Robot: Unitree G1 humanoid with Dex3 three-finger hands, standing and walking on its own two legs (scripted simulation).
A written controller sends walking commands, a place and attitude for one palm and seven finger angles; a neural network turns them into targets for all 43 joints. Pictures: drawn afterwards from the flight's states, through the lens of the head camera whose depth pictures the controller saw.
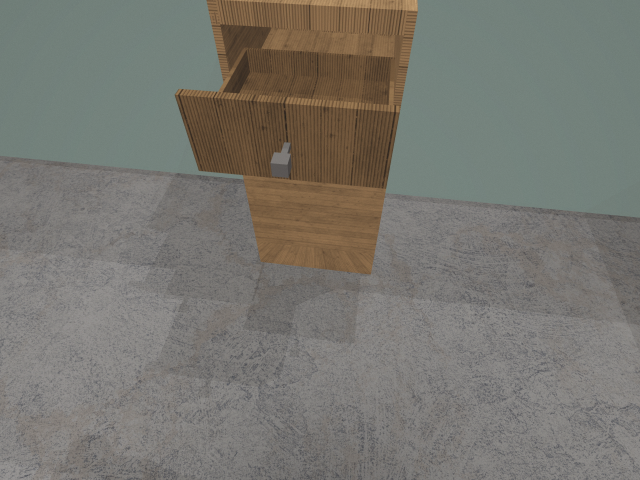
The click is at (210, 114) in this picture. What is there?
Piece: drawer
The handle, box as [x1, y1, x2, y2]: [270, 142, 291, 177]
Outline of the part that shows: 290,143 284,142 281,152 274,152 270,163 273,176 288,177 291,167 290,154 288,153 290,149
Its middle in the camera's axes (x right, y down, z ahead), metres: -0.07 -0.14 +0.70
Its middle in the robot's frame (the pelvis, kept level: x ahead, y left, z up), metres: +0.62 +0.10 +0.02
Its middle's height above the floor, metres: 0.80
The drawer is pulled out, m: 0.28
